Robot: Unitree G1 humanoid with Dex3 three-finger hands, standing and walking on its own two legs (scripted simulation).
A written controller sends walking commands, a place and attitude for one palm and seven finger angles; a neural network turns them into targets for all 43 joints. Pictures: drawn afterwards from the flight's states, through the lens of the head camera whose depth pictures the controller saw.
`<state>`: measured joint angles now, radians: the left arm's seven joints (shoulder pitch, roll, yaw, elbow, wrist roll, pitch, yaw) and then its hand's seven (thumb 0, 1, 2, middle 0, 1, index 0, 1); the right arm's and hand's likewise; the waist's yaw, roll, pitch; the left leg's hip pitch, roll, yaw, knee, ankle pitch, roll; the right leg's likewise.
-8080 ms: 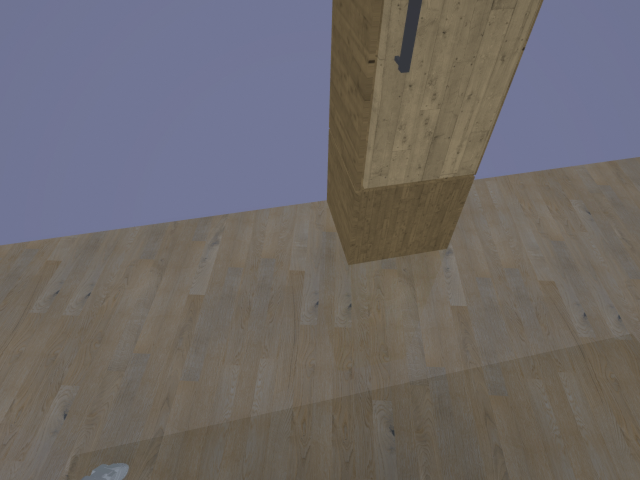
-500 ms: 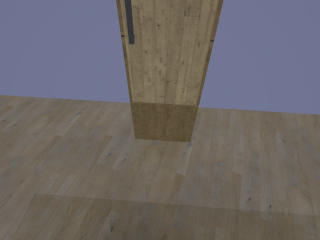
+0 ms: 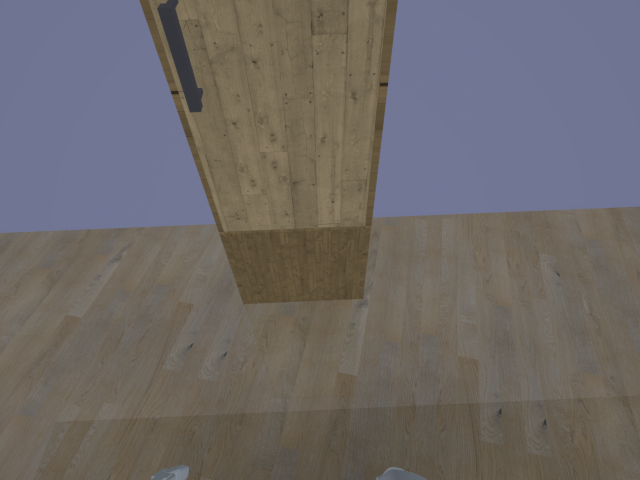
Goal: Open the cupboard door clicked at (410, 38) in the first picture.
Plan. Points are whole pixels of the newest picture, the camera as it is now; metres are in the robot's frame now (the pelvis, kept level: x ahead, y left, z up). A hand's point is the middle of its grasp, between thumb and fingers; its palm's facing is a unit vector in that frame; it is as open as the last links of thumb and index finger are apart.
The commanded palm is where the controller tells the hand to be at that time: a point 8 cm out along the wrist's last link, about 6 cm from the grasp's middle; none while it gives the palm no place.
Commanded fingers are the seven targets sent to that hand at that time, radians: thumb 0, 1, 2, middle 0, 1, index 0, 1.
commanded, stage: take the last steps up to it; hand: left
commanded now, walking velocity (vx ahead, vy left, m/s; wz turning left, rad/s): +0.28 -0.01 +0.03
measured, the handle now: (185, 56) +0.74 +0.25 +0.17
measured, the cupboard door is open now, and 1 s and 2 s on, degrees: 0 0 0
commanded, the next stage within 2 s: come to a stop and stand still in 0.32 s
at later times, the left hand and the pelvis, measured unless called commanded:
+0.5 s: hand out of the picture +0.12 +0.19 -0.17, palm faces +0.08 -0.99 -0.12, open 7.4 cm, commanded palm none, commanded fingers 0.00 0.90 0.90 -0.20 -0.30 -0.20 -0.30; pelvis +0.16 +0.03 +0.02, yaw +0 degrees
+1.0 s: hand (209, 413) +0.24 +0.18 -0.14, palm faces +0.03 -0.96 -0.27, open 7.4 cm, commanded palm none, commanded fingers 0.00 0.90 0.90 -0.20 -0.30 -0.20 -0.30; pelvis +0.18 -0.01 +0.02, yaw +0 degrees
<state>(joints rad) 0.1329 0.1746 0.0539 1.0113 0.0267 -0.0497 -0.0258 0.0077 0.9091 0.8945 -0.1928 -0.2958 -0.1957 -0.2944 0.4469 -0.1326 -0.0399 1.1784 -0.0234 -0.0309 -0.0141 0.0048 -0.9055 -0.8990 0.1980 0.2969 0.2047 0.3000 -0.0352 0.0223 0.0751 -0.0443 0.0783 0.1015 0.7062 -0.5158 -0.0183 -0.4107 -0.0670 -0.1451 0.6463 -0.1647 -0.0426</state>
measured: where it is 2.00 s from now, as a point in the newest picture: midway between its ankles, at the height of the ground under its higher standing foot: outside the picture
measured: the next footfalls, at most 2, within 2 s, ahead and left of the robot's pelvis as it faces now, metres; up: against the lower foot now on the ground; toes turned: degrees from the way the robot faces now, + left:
left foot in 0.40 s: +0.24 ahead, +0.13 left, +0.00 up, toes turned +9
right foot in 0.78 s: +0.23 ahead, -0.08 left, +0.00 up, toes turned +0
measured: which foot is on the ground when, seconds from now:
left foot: up 0.00-0.38, down 0.40-0.80, up 0.82-1.00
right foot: down 0.00-0.40, up 0.42-0.76, down 0.78-1.00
